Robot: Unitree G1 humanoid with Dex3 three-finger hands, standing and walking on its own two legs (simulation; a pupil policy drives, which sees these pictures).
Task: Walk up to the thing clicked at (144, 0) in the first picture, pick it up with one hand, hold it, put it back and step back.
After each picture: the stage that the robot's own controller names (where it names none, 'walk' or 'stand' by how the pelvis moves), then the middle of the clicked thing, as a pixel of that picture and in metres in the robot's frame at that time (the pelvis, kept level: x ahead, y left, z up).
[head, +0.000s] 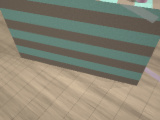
stand; out of the picture +0.97 -0.33 +0.05
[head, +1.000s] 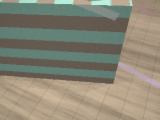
walk; out of the picture +0.90 -0.04 +0.08
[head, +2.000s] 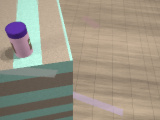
stand; (20, 40) +0.48 +0.25 +0.08
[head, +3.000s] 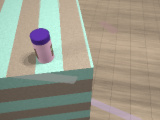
stand; (42, 46) +0.47 +0.18 +0.08
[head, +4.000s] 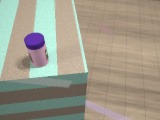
stand; (37, 50) +0.46 +0.19 +0.06
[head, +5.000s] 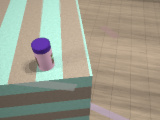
stand; (43, 55) +0.46 +0.18 +0.05
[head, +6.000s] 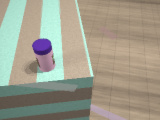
stand; (44, 55) +0.46 +0.17 +0.05
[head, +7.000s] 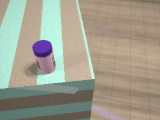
stand; (45, 57) +0.44 +0.17 +0.05
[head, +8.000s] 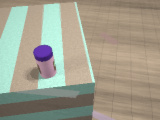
rise first; (45, 62) +0.44 +0.18 +0.05
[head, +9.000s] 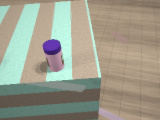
go down; (54, 56) +0.46 +0.17 +0.05
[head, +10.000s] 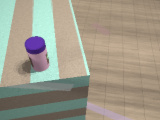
go down; (38, 54) +0.45 +0.17 +0.06
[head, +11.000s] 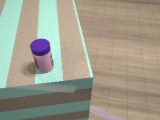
go down; (42, 56) +0.45 +0.16 +0.06
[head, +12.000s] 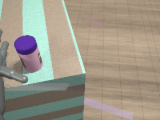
close in; (29, 54) +0.44 +0.18 +0.07
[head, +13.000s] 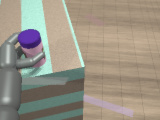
close; (33, 49) +0.45 +0.16 +0.09
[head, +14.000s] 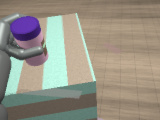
lift; (31, 42) +0.33 +0.15 +0.26
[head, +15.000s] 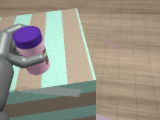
hold; (33, 51) +0.33 +0.15 +0.23
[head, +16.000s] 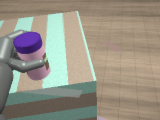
hold; (33, 56) +0.32 +0.15 +0.22
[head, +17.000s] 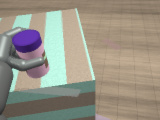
hold; (32, 55) +0.32 +0.15 +0.22
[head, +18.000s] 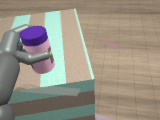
crouch; (38, 50) +0.34 +0.14 +0.22
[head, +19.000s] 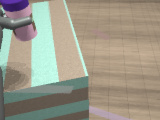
lower; (20, 17) +0.44 +0.17 +0.25
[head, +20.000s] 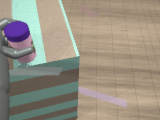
lower; (21, 43) +0.45 +0.17 +0.10
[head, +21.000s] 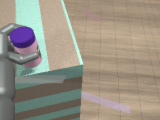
lower; (27, 48) +0.43 +0.16 +0.10
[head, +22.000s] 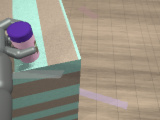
lower; (24, 43) +0.45 +0.17 +0.10
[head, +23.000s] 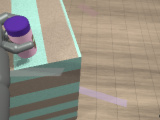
lower; (22, 38) +0.46 +0.17 +0.11
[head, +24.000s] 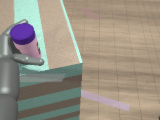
withdraw; (27, 44) +0.44 +0.16 +0.10
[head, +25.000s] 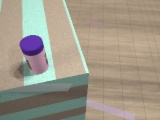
sink last; (35, 55) +0.42 +0.16 +0.09
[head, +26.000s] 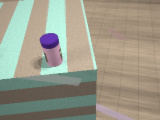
stand; (52, 50) +0.47 +0.16 +0.09
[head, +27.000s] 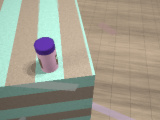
stand; (47, 55) +0.43 +0.15 +0.07
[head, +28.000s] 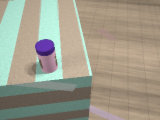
walk; (47, 56) +0.45 +0.16 +0.06
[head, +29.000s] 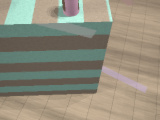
walk; out of the picture +0.64 +0.08 +0.09
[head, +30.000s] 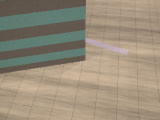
walk; out of the picture +0.96 +0.19 +0.09
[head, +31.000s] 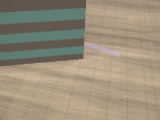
stand; out of the picture +1.23 +0.17 +0.07
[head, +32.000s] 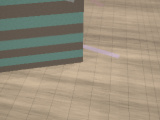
stand; out of the picture +1.18 +0.18 +0.05
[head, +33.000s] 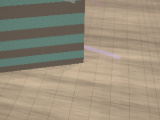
stand; out of the picture +1.18 +0.17 +0.05
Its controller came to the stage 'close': yes
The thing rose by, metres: 0.21
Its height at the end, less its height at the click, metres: +0.00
